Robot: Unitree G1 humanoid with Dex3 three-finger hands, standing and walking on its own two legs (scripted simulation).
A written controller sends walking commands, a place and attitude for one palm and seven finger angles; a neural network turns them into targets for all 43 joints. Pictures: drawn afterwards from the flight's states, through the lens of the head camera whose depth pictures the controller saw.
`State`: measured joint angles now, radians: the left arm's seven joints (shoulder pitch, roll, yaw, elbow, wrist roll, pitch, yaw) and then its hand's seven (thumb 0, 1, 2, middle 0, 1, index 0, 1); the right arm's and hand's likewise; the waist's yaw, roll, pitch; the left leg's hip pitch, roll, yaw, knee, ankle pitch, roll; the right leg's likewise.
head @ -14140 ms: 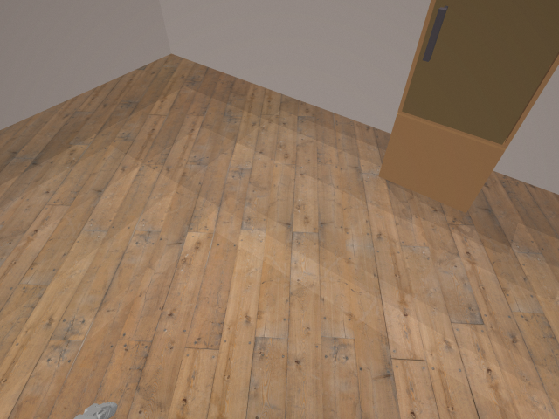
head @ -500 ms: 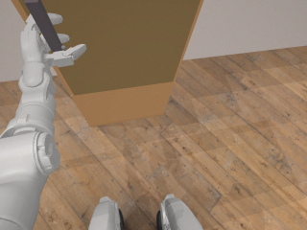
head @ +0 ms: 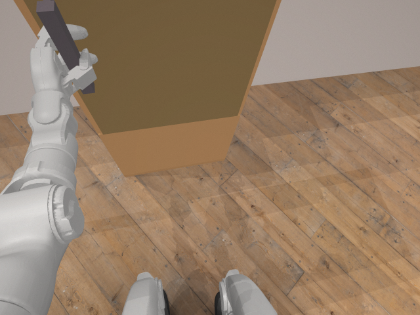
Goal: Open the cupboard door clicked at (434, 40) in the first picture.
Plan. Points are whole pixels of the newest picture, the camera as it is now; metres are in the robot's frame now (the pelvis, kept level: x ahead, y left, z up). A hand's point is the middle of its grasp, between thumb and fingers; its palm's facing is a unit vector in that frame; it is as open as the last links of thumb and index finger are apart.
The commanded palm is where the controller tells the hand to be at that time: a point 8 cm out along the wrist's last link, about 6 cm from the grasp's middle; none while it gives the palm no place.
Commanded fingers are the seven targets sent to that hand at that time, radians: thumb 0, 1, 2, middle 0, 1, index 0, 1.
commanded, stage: pull the door open along its arc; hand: left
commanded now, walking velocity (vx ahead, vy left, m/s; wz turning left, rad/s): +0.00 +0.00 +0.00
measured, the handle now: (71, 46) +0.59 +0.19 +0.09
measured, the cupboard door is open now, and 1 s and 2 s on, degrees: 0 34 36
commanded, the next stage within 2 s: open thumb and fingers to let go in 1.06 s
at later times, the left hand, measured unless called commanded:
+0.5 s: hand (110, 124) +0.43 +0.12 +0.08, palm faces +0.18 -0.98 +0.08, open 6.1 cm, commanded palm +0.38 +0.18 +0.08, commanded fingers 0.00 0.90 0.90 -0.40 -1.35 -0.40 -1.35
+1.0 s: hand (163, 168) +0.35 +0.04 +0.08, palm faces +0.42 -0.91 -0.03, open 6.1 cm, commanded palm +0.28 +0.07 +0.08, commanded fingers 0.00 0.90 0.90 -0.40 -1.35 -0.40 -1.35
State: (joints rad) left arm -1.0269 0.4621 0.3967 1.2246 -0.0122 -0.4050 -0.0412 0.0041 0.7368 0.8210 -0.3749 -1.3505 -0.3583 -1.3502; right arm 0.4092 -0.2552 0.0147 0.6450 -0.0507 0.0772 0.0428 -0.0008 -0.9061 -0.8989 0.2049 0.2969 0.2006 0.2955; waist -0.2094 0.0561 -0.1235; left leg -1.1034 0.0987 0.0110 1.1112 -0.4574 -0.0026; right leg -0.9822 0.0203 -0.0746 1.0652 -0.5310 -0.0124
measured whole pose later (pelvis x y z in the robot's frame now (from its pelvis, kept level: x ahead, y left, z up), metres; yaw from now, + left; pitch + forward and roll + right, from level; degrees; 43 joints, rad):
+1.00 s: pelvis +0.01 -0.04 +0.03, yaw +4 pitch +14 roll +1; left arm -0.14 -0.13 -0.12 0.39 0.09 -0.29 0.60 0.01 0.68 0.73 -0.34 -1.32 -0.35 -1.34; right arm 0.24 -0.18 -0.02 0.60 -0.08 0.05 0.05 0.01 -0.91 -0.90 0.20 0.30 0.20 0.30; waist -0.03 0.04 -0.16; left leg -0.76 0.06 0.00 0.94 -0.41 -0.06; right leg -0.68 0.00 -0.08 0.99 -0.55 -0.06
